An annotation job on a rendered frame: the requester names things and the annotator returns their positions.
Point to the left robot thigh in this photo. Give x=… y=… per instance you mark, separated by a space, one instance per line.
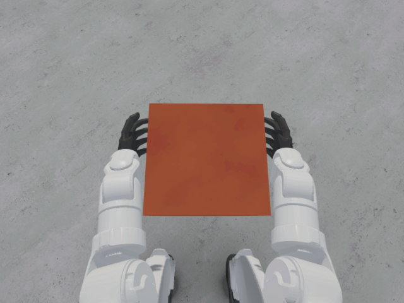
x=163 y=270

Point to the right robot upper arm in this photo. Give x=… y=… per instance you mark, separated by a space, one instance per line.
x=293 y=280

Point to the left robot hand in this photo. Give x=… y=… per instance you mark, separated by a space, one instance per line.
x=129 y=134

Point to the left robot forearm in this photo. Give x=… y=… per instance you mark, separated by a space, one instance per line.
x=120 y=235

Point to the right robot hand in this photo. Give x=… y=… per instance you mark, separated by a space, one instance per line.
x=280 y=134

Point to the left robot upper arm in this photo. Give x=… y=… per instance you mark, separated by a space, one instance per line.
x=129 y=281

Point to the right robot shin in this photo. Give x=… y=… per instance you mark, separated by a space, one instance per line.
x=242 y=252

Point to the carton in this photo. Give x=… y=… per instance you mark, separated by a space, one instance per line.
x=206 y=160

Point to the right robot forearm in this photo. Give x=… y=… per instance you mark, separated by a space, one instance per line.
x=296 y=225

